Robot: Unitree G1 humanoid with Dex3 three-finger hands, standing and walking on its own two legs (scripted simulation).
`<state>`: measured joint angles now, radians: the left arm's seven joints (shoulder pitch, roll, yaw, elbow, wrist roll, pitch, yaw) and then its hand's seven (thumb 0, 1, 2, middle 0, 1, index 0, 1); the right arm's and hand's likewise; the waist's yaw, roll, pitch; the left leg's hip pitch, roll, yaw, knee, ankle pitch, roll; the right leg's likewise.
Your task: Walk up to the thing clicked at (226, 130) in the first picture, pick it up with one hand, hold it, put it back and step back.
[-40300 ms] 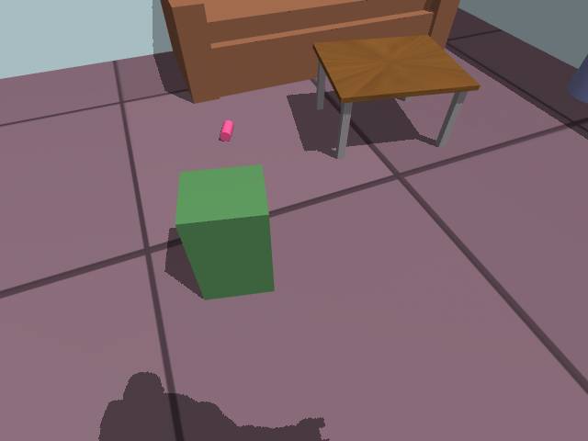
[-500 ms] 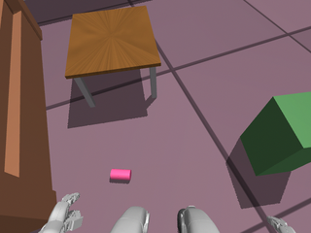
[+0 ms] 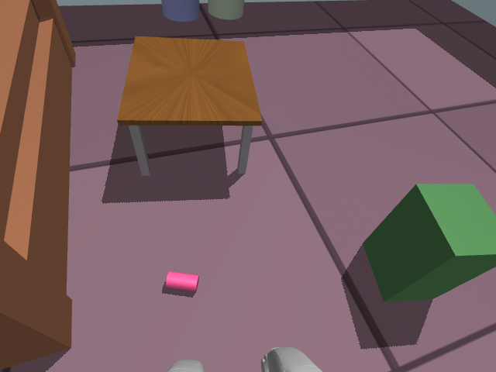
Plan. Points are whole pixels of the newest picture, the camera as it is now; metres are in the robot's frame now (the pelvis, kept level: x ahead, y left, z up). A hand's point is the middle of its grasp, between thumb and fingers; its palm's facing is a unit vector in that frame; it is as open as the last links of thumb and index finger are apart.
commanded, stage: walk up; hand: left
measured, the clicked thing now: (182, 281) +0.50 +0.21 -0.73
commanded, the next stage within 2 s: none
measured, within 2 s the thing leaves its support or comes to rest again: neither
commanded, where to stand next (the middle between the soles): +0.11 -0.02 m, yaw -2 degrees
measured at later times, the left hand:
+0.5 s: hand out of the picture +0.05 +0.25 -0.09, palm faces +0.01 -0.82 -0.58, open 7.4 cm
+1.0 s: hand (107, 354) +0.16 +0.25 -0.15, palm faces -0.02 -0.93 -0.37, open 7.4 cm
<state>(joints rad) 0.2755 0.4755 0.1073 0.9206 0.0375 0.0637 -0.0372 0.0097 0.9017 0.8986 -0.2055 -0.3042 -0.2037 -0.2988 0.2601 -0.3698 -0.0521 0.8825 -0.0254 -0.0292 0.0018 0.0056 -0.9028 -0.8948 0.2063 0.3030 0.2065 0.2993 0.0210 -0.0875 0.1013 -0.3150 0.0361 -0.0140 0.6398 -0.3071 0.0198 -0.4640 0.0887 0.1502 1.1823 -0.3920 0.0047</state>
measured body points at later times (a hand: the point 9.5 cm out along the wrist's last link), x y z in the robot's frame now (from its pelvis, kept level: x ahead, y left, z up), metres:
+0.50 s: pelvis +0.03 -0.06 +0.01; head +0.03 -0.12 +0.45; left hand +0.05 +0.29 -0.06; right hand +0.07 -0.38 -0.14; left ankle +0.11 +0.11 -0.65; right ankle +0.04 -0.18 -0.73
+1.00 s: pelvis +0.09 -0.02 +0.00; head +0.12 +0.00 +0.45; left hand +0.16 +0.30 -0.13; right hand +0.15 -0.35 -0.10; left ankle +0.10 +0.11 -0.73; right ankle +0.15 -0.15 -0.70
